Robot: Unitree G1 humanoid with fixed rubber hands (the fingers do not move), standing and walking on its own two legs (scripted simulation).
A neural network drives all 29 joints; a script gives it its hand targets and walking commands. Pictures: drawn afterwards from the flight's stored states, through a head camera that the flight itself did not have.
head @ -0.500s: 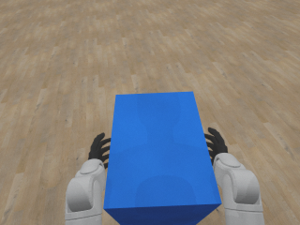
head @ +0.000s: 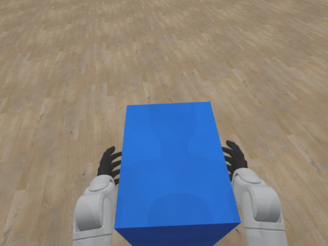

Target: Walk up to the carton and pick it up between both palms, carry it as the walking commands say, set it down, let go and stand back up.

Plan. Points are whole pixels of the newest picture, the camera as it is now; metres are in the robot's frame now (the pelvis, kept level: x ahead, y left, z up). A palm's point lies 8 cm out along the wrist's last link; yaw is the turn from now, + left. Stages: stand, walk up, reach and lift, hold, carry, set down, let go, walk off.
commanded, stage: carry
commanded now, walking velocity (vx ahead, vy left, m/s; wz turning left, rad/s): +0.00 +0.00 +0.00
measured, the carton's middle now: (171, 179) +0.29 +0.00 -0.01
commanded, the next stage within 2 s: none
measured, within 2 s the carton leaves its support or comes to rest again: neither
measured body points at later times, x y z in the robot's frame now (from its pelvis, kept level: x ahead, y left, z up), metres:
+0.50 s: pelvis -0.02 +0.01 -0.01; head -0.02 +0.00 +0.44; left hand +0.24 +0.15 +0.08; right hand +0.23 -0.16 +0.08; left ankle +0.00 +0.11 -0.73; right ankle +0.03 -0.10 -0.73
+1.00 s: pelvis -0.05 +0.01 +0.00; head -0.08 +0.01 +0.45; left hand +0.20 +0.15 +0.08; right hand +0.18 -0.16 +0.08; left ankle +0.00 +0.11 -0.73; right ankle +0.03 -0.10 -0.73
